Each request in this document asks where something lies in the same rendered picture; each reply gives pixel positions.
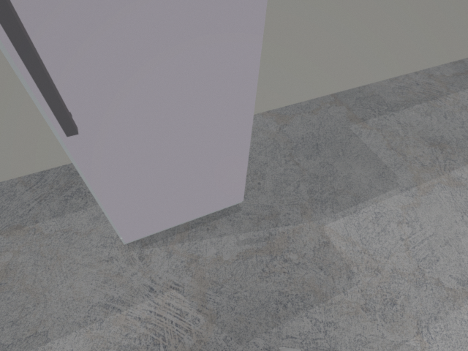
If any handle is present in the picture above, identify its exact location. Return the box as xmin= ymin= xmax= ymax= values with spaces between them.
xmin=0 ymin=0 xmax=78 ymax=137

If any fridge door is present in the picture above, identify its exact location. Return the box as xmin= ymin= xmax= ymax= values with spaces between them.
xmin=0 ymin=0 xmax=268 ymax=243

